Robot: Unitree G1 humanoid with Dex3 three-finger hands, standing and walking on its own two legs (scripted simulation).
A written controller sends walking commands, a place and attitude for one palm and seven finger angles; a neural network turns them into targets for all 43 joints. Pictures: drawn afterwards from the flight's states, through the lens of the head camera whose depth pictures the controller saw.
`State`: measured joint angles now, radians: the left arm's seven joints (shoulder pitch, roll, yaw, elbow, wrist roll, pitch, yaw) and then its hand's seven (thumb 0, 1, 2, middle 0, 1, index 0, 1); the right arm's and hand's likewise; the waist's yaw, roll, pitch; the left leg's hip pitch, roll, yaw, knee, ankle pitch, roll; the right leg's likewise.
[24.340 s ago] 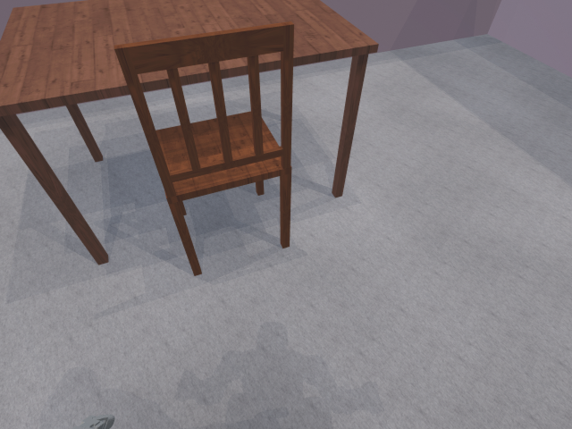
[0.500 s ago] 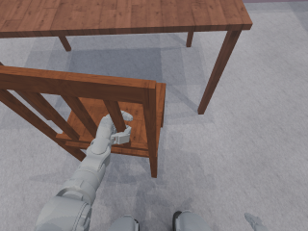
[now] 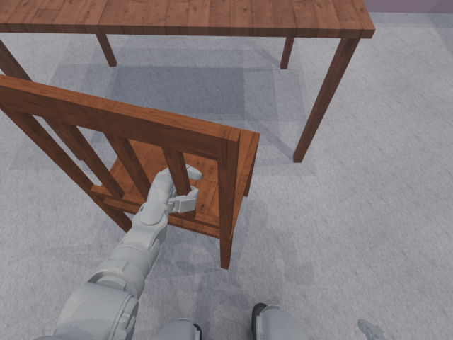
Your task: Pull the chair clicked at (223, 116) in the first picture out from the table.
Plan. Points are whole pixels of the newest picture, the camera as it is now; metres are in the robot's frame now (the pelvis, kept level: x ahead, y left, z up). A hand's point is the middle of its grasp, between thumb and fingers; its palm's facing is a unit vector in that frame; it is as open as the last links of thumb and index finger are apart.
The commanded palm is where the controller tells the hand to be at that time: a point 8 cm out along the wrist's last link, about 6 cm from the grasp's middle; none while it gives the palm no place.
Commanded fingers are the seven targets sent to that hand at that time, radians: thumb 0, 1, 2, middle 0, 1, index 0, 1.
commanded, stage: step backward, pulling the chair out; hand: left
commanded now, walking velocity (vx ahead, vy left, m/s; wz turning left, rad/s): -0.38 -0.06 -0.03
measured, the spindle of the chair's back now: (138, 175) +0.42 +0.19 -0.06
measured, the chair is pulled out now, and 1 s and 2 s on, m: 0.29 0.46 0.58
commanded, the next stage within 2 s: stop walking, hand still on the chair in 1.36 s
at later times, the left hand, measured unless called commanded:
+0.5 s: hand (182, 239) +0.29 +0.09 -0.06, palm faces -0.12 -0.98 -0.13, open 5.9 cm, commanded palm +0.29 +0.14 -0.05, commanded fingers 0.00 0.90 0.90 -0.50 -1.45 -0.50 -1.45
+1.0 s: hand (175, 290) +0.20 +0.09 -0.06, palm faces -0.11 -0.99 -0.14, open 5.9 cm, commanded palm +0.20 +0.15 -0.05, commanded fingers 0.00 0.90 0.90 -0.50 -1.45 -0.50 -1.45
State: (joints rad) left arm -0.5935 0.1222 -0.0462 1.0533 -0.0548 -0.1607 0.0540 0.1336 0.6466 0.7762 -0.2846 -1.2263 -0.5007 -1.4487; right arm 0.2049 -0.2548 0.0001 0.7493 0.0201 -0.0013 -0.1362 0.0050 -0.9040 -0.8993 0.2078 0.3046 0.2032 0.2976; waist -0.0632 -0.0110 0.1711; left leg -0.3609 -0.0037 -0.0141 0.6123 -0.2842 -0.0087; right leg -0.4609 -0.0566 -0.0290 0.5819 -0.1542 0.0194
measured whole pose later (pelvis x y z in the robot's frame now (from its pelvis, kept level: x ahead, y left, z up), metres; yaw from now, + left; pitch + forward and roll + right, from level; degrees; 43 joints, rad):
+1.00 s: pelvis -0.18 +0.00 +0.00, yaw -3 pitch +1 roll -2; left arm -0.58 0.16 0.03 1.11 -0.06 -0.20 0.05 0.14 0.61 0.77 -0.34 -1.21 -0.50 -1.45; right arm 0.20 -0.21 0.00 0.76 0.02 -0.04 -0.10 0.00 -0.90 -0.90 0.21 0.30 0.20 0.30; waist -0.06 0.04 0.17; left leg -0.44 0.07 -0.03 0.66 -0.27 -0.04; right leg -0.39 0.02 -0.03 0.55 -0.19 0.01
